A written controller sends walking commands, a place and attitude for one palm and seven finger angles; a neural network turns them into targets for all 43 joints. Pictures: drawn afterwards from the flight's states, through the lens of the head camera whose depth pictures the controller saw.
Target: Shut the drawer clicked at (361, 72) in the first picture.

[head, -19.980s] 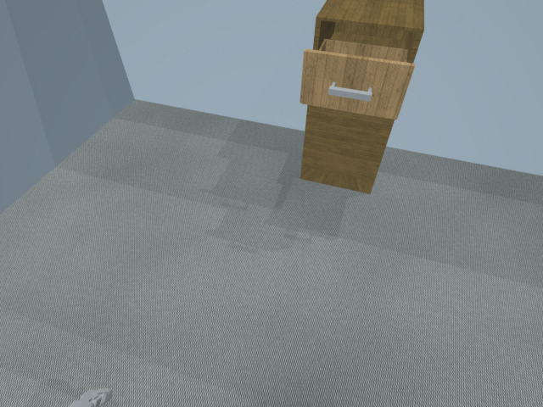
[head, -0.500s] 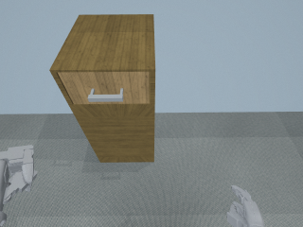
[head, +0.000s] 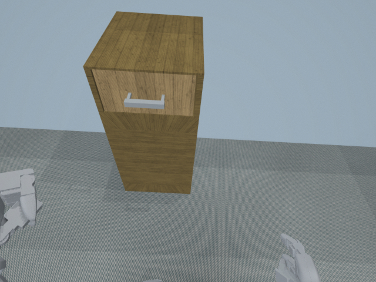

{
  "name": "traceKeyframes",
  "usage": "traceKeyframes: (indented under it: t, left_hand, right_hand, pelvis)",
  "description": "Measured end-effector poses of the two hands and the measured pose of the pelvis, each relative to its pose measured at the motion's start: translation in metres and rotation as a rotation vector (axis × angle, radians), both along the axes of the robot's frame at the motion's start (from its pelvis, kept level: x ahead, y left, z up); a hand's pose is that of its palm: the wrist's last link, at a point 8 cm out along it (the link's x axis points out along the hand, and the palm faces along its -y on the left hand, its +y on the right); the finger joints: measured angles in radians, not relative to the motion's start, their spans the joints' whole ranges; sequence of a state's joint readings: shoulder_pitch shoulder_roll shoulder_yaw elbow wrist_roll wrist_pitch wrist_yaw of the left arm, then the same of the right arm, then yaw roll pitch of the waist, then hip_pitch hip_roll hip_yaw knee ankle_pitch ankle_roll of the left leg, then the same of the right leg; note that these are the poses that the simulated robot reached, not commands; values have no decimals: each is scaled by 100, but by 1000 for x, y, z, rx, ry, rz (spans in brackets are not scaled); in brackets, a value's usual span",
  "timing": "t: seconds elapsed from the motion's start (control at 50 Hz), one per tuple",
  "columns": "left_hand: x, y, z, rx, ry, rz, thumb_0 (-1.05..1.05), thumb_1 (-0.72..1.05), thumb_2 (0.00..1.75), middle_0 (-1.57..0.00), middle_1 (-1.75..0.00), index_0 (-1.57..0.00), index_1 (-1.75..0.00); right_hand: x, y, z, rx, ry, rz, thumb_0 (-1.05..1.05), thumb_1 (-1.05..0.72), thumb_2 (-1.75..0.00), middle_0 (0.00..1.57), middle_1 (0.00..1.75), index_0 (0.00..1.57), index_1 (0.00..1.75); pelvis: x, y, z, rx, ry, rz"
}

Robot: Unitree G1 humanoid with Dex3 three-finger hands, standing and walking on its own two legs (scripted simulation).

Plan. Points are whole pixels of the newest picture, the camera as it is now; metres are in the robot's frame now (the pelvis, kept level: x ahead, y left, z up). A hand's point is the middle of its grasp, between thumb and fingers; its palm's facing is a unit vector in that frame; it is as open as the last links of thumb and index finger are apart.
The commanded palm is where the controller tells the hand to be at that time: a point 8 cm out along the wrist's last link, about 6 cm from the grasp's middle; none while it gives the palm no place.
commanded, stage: step back with the hand held close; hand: left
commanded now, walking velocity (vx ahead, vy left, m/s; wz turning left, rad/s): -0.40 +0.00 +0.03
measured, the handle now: (145, 100) +0.67 +0.19 -0.03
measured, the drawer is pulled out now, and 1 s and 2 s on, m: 0.00 0.00 0.00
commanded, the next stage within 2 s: stop stepping back and stand still in 0.40 s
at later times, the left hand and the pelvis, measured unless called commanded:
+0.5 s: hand out of the picture +0.09 +0.21 +0.19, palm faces +0.25 -0.81 -0.54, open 3.2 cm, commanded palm +0.03 +0.27 +0.19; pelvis -0.09 -0.01 +0.00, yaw +1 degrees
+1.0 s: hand out of the picture +0.00 +0.27 +0.19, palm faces +0.31 -0.84 -0.44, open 3.2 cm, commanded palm -0.04 +0.32 +0.19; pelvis -0.18 +0.04 +0.00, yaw -1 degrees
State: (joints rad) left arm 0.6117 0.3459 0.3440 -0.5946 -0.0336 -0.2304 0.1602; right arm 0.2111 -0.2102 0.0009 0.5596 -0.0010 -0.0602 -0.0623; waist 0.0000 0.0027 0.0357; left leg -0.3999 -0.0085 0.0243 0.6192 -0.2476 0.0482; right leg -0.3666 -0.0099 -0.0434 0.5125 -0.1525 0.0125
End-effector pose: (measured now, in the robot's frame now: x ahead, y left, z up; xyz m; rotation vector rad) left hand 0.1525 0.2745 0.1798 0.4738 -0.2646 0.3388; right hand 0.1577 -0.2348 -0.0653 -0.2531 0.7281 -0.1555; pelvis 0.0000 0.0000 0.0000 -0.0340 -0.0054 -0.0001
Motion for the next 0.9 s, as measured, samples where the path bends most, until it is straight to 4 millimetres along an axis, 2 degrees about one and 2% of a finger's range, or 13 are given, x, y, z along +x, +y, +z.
traceKeyframes:
  t: [0.12,0.2,0.32,0.38,0.42,0.52,0.6,0.68,0.74,0.82,0.9]
  left_hand:
    - [-11,13,13,96,-24,-1,2,89,90,-141,-160,-141,-160]
    - [-25,15,20,144,-35,14,2,89,90,-141,-160,-140,-160]
    - [-37,-14,4,93,44,-86,2,89,90,-141,-160,-140,-160]
    - [-51,-29,9,110,42,-166,2,89,90,-141,-160,-140,-160]
    - [-65,-31,16,141,27,-196,2,89,89,-141,-160,-140,-160]
    - [-104,-13,32,178,-64,-159,2,88,89,-141,-160,-140,-160]
    - [-124,18,24,92,-123,-45,1,88,89,-141,-160,-141,-160]
    - [-126,47,-3,-35,-77,56,1,89,90,-141,-160,-141,-160]
    - [-125,51,-11,-76,-11,65,2,89,90,-141,-160,-141,-160]
    - [-140,35,11,-48,-15,-33,2,89,90,-141,-160,-140,-160]
    - [-169,21,30,54,-25,-136,2,89,90,-141,-160,-140,-160]
  right_hand:
    - [-31,-4,2,-28,36,-35,1,-91,-90,20,30,20,30]
    - [-37,-3,-1,-18,39,-12,2,-91,-90,20,30,20,30]
    - [-44,-5,-13,8,53,45,1,-91,-90,20,30,20,30]
    - [-56,-6,-10,29,35,29,1,-91,-90,20,30,20,30]
    - [-65,-7,-4,35,7,10,1,-91,-90,20,30,20,30]
    - [-87,-12,10,8,-56,-30,1,-91,-90,20,30,20,30]
    - [-103,-12,11,-40,-60,-61,1,-91,-90,20,30,20,30]
    - [-120,5,14,-67,-37,-46,1,-91,-90,20,30,20,30]
    - [-133,25,22,-52,-27,-6,2,-91,-90,19,30,20,30]
    - [-150,50,33,-11,-33,52,2,-91,-90,20,30,20,30]
    - [-161,62,29,24,-76,59,1,-90,-90,20,30,21,30]
  pelvis:
    - [-14,2,4,-34,22,51]
    - [-21,-4,2,-21,81,36]
    - [-62,-12,2,-28,86,-2]
    - [-78,-16,2,-32,60,-10]
    - [-86,-18,0,-38,40,-9]
    - [-95,-10,-2,-42,-6,14]
    - [-95,7,-3,-45,-10,22]
    - [-111,21,1,-31,-17,14]
    - [-130,25,12,-33,-5,20]
    - [-150,26,22,-39,18,17]
    - [-166,29,14,-14,23,-6]
